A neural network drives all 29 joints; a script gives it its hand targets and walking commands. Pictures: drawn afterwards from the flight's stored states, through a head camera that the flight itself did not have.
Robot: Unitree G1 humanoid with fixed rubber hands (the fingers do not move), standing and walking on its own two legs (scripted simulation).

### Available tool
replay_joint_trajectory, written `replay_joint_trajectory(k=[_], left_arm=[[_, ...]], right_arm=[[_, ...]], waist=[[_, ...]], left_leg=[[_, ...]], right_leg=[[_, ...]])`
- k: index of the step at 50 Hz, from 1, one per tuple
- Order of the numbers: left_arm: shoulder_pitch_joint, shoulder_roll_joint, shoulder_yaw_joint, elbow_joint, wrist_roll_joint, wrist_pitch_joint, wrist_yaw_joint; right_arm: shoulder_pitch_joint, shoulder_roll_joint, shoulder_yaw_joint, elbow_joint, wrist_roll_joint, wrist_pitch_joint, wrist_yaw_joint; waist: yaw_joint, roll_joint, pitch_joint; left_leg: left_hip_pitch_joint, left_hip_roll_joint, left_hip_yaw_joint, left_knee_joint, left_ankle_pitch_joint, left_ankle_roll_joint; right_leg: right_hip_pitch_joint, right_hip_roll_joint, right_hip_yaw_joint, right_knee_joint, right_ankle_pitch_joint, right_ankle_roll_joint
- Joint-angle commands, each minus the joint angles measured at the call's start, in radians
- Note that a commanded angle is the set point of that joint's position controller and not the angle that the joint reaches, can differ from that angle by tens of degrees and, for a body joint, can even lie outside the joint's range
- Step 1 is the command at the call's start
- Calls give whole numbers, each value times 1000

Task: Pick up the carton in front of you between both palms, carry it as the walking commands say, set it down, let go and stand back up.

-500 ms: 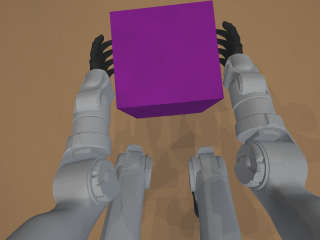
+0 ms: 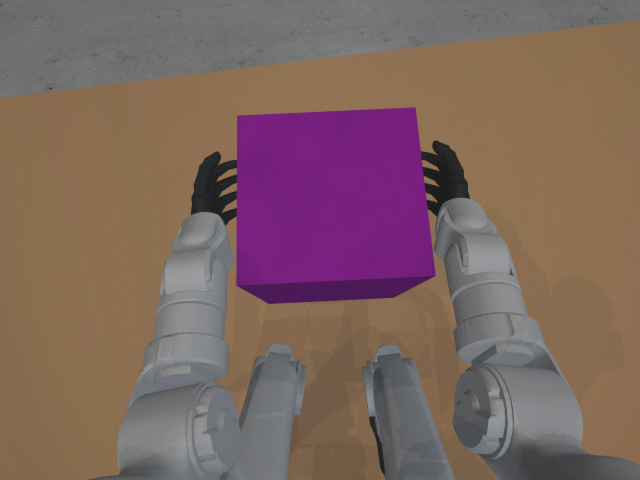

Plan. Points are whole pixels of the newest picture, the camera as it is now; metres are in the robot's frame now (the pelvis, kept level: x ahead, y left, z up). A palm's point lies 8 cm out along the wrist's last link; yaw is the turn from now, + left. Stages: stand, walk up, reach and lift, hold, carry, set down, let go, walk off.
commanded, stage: reach and lift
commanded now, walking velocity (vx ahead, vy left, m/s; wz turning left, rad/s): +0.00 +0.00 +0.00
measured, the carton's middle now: (329, 223) +0.46 +0.01 -0.12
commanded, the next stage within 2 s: hold in 1.96 s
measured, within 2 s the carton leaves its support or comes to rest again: neither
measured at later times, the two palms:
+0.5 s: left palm (153, 193) +0.40 +0.16 +0.11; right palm (521, 184) +0.41 -0.14 +0.11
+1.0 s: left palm (22, 139) +0.37 +0.15 +0.24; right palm out of the picture +0.36 -0.15 +0.24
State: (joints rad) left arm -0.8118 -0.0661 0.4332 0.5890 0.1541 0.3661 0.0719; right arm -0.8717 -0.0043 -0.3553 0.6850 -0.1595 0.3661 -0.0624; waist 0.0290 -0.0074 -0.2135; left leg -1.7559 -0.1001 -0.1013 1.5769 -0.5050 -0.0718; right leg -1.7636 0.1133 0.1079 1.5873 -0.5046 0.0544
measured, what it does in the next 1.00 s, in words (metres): rises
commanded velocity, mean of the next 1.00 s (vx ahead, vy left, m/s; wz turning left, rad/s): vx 0.00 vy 0.00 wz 0.00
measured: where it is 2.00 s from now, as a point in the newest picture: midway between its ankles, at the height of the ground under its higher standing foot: (330, 444)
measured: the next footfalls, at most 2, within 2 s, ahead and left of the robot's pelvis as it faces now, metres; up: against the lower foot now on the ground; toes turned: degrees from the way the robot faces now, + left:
none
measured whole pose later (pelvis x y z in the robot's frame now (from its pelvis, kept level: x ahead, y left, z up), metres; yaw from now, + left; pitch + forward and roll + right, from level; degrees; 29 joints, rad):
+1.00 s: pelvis +0.08 +0.01 +0.22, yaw +0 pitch -1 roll +0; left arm -0.24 -0.15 0.24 0.38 0.24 0.59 0.02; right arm -0.24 0.15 -0.25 0.39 -0.24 0.58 -0.03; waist 0.00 0.00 -0.09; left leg -0.22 -0.05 -0.15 0.48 -0.25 -0.01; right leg -0.22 0.05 0.15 0.48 -0.25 0.02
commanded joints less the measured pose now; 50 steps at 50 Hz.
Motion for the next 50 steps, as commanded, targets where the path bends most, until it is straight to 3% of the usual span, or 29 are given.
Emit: replay_joint_trajectory(k=[1, 12, 26, 35, 42, 50], left_arm=[[-644, -1077, -631, 22, -168, -17, -255], [-422, -1086, -623, 49, -121, -54, -252], [-148, -1098, -696, -5, -101, -58, -255], [17, -1095, -766, -90, -119, 20, -272], [96, -1086, -821, -201, -147, 127, -288], [103, -1059, -728, -186, -107, 228, -308]], right_arm=[[-589, 1150, 564, -18, 170, -34, 253], [-372, 1170, 552, 1, 132, -72, 241], [-109, 1178, 625, -77, 123, -74, 243], [53, 1173, 681, -166, 138, 8, 260], [133, 1162, 735, -285, 163, 118, 279], [131, 1115, 650, -296, 126, 220, 303]], waist=[[9, -31, -919], [-4, -13, -721], [-14, -4, -526], [-19, 6, -360], [-26, 5, -219], [-26, 14, 10]], left_leg=[[592, -78, 156, -218, 250, 24], [798, -67, 106, -435, 268, 38], [1161, -35, 44, -731, 394, 54], [1416, -12, 21, -938, 535, 55], [1586, 2, 20, -1082, 579, 51], [1612, 11, 25, -1187, 392, 57]], right_leg=[[616, 70, -150, -233, 237, -16], [833, 53, -96, -452, 269, -27], [1171, 20, -40, -747, 392, -39], [1410, 1, -23, -951, 529, -41], [1575, -13, -23, -1098, 565, -34], [1593, -19, -34, -1199, 379, -43]])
